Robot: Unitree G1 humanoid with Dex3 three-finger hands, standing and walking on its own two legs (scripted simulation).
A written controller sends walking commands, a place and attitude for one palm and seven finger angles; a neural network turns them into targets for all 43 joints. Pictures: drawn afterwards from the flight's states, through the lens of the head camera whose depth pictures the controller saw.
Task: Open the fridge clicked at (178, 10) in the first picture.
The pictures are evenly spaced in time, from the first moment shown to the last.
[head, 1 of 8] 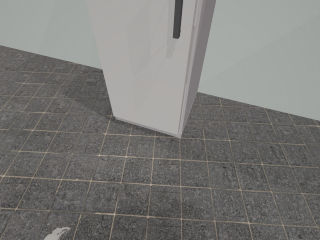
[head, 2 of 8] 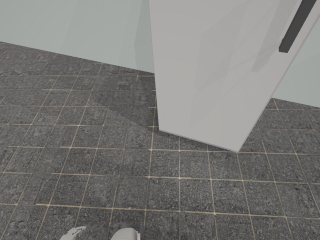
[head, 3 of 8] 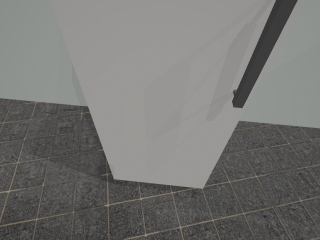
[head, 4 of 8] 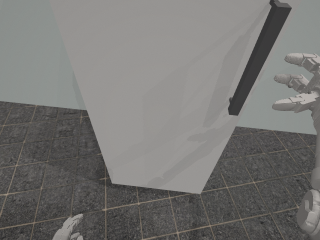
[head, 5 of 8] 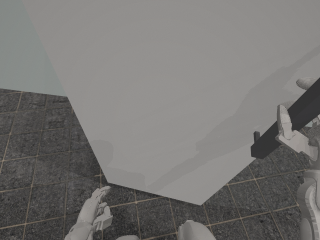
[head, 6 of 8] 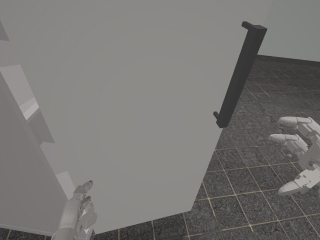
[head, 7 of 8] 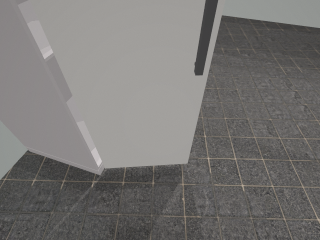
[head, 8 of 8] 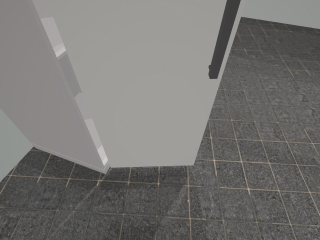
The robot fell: no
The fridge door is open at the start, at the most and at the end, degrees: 0 73 68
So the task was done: yes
